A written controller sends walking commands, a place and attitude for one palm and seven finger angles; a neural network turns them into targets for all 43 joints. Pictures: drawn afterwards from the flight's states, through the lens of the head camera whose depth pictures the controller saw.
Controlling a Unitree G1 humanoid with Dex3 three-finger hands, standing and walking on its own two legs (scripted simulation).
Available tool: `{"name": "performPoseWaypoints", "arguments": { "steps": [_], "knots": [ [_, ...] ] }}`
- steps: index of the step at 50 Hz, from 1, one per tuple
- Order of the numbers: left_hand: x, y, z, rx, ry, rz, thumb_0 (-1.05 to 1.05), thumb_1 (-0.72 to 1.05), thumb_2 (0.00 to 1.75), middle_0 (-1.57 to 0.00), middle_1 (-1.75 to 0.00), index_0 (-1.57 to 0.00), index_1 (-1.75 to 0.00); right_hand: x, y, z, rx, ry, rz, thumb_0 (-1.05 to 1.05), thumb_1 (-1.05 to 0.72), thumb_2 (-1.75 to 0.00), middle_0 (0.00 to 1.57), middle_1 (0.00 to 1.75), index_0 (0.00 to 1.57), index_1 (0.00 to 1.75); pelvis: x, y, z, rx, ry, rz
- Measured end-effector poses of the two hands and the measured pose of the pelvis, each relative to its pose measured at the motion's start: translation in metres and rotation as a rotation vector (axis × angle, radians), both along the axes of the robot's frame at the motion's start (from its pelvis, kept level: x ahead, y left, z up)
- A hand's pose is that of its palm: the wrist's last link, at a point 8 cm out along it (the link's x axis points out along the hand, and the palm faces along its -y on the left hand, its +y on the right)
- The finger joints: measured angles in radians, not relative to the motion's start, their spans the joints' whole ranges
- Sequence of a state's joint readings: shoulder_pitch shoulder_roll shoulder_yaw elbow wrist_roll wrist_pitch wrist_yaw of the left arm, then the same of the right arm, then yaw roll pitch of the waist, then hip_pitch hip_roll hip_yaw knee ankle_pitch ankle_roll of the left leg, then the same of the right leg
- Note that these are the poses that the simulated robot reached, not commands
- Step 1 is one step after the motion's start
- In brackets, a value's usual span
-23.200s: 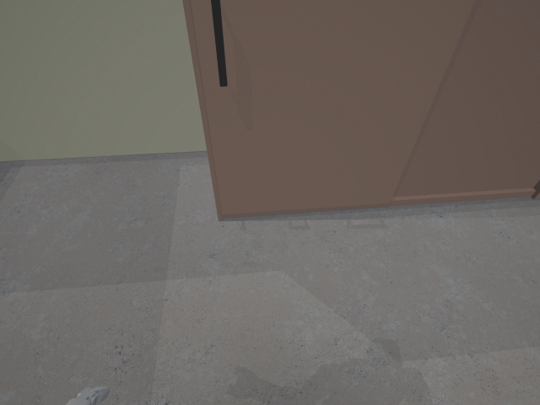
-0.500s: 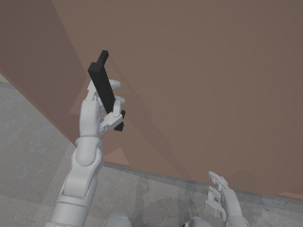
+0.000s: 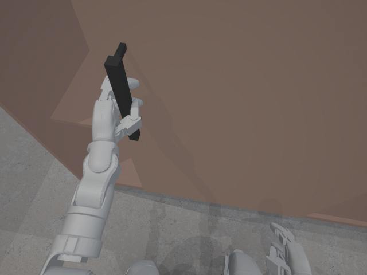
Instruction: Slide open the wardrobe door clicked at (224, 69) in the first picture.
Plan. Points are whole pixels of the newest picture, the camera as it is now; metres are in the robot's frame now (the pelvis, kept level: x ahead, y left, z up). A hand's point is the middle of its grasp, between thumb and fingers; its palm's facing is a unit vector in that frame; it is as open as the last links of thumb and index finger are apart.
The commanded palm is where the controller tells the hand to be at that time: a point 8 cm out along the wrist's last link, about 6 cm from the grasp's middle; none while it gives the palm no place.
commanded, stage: step sideways, sliding the door along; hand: left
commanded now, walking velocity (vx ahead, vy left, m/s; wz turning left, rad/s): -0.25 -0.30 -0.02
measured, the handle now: (129, 99) +0.42 +0.21 +0.08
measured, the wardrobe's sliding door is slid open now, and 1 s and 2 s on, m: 0.34 0.57 0.57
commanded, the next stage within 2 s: stop walking and hold the door there in 1.16 s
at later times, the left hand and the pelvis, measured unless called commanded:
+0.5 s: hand (194, 126) +0.37 +0.06 +0.09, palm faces +0.27 -0.96 -0.04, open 6.3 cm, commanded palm +0.34 +0.03 +0.09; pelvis -0.01 -0.12 -0.01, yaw +2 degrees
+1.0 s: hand (256, 134) +0.38 -0.06 +0.09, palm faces +0.36 -0.93 -0.06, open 6.2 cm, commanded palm +0.34 -0.09 +0.09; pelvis +0.01 -0.26 -0.01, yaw +3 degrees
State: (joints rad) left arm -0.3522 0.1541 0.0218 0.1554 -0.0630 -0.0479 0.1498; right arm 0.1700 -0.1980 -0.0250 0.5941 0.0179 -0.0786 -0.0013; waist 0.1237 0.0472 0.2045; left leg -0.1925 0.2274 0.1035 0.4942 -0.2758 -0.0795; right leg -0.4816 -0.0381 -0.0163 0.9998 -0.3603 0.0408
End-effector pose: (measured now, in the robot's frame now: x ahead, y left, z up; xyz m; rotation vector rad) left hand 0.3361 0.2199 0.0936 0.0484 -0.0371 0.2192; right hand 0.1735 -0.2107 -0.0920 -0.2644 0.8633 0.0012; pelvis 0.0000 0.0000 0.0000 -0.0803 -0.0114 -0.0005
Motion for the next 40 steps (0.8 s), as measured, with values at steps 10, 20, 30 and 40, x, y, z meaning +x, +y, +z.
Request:
{"name": "performPoseWaypoints", "arguments": {
  "steps": [10,20,30,40],
  "knots": [
    [0.0,-0.045,0.0,0.052,-0.002,0.169,0.01,0.75,0.85,-0.39,-1.33,-0.17,-1.38,0.019,-0.065,-0.035,0.125,-0.06,0.004,0.01,-0.91,-0.9,0.2,0.3,0.21,0.3,-0.002,-0.086,-0.02,0.04,-0.01,0.011],
    [0.002,-0.094,-0.001,0.011,-0.035,0.111,0.03,0.76,0.84,-0.36,-1.29,-0.19,-1.39,0.009,-0.135,-0.025,-0.059,-0.009,-0.081,0.01,-0.91,-0.9,0.2,0.3,0.2,0.3,-0.003,-0.104,-0.012,0.057,0.032,0.048],
    [0.002,-0.14,0.001,0.013,-0.004,0.026,0.03,0.78,0.82,-0.3,-1.38,-0.2,-1.37,0.011,-0.142,0.0,0.004,-0.009,0.031,0.01,-0.91,-0.9,0.2,0.3,0.2,0.3,-0.004,-0.15,0.003,-0.01,-0.009,0.015],
    [0.003,-0.189,0.001,0.049,-0.009,0.144,0.02,0.74,0.84,-0.38,-1.34,-0.21,-1.37,0.048,-0.192,-0.02,0.133,-0.112,0.081,0.01,-0.91,-0.9,0.2,0.3,0.21,0.3,0.012,-0.237,-0.019,0.05,-0.019,0.027]
  ]
}}
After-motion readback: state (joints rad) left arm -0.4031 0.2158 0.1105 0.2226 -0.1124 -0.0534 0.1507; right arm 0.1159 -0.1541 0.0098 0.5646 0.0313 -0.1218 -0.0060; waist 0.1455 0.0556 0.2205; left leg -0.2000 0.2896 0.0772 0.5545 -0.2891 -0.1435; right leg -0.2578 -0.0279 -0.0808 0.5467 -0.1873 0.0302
